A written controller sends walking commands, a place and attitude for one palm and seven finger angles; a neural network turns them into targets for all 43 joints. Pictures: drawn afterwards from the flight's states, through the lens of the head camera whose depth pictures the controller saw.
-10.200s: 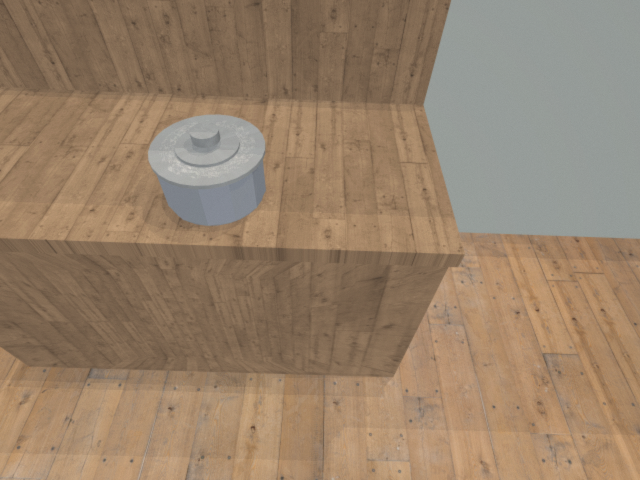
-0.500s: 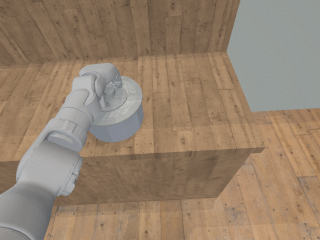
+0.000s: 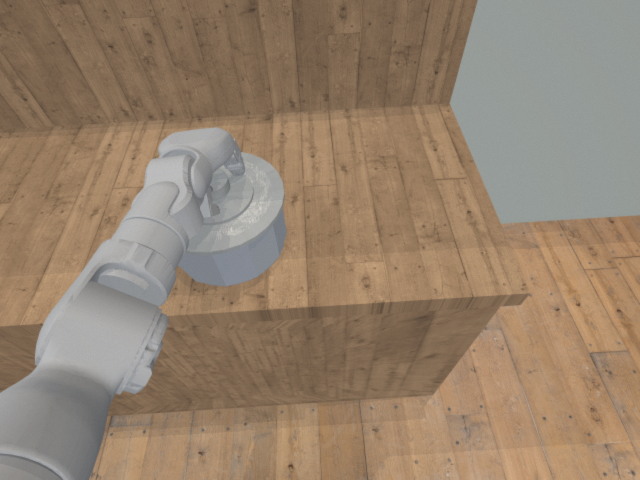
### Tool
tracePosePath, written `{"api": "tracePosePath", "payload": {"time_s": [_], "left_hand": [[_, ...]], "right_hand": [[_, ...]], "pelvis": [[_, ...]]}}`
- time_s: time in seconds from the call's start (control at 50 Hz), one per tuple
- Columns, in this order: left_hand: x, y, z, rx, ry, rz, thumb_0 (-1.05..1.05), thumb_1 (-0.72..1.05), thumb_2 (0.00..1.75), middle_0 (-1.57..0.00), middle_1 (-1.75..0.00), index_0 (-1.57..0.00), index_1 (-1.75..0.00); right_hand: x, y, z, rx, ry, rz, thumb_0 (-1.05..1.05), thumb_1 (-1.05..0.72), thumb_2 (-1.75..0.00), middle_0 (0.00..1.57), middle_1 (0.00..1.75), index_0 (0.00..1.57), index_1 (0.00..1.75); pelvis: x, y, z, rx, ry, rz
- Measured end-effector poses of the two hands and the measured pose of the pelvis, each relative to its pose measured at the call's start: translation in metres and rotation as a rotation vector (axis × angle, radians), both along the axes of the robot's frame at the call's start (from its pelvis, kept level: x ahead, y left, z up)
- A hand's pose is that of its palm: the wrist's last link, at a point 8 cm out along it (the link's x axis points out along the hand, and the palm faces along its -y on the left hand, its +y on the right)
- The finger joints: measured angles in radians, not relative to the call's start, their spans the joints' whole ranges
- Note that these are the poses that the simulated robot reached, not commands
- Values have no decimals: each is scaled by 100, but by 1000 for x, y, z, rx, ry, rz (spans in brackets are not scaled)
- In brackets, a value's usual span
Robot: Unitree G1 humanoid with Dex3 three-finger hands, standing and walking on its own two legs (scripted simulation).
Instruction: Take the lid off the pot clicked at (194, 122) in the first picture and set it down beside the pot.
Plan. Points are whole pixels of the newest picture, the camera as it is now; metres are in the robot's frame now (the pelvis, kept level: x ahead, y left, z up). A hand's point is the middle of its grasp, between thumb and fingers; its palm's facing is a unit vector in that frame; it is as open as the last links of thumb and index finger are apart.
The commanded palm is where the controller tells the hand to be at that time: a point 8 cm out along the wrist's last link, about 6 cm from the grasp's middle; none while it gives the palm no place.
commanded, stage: lower the open fingers around the knob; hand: left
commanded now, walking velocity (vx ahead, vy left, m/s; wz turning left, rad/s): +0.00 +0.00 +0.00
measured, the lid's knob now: (212, 184) +0.51 +0.13 +0.07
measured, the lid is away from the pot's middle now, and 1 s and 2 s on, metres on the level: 0.00 0.00 0.00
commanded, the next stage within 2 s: close the fingers and squeeze the knob in 1.04 s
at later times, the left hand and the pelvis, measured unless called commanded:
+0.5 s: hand (209, 186) +0.48 +0.13 +0.09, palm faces -0.38 -0.05 -0.93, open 10.2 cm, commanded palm +0.49 +0.13 +0.14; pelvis +0.00 +0.00 +0.00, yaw +0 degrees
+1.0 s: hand (207, 186) +0.48 +0.13 +0.09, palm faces -0.36 -0.07 -0.93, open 10.2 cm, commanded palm +0.48 +0.14 +0.14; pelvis +0.00 +0.00 +0.00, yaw -1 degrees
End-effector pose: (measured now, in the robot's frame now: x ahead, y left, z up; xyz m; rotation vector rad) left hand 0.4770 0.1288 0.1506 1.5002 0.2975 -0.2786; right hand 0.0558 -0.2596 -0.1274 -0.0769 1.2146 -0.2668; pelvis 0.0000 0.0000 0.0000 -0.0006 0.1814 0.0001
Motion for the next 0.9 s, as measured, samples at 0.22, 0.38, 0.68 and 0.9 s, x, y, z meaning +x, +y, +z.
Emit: {"api": "tracePosePath", "payload": {"time_s": [0.22, 0.38, 0.68, 0.9], "left_hand": [[0, 0, 0, 2, 8, 8, 0, -31, 144, -82, -8, -83, -9], [2, 0, 1, 3, 12, 12, 0, -31, 144, -83, -9, -83, -9], [7, 1, 3, -7, 19, 12, 0, -31, 144, -86, -11, -83, -9], [6, 3, 2, -13, 4, -2, 0, -31, 144, -86, -11, -83, -9]], "right_hand": [[-10, -3, 1, -16, 8, -11, 1, -91, -90, 20, 30, 20, 30], [-19, -7, 0, -26, 33, -18, 1, -91, -90, 20, 30, 20, 30], [-26, -10, 1, -35, 42, -31, 1, -91, -90, 20, 30, 20, 30], [-22, -7, 3, -34, 24, -34, 1, -91, -90, 20, 30, 20, 30]], "pelvis": [[-2, -1, 0, -1, 2, -2], [-3, -2, 0, -2, 5, -2], [-3, -3, -1, -3, 13, -7], [-3, -1, -1, -5, 12, -12]]}}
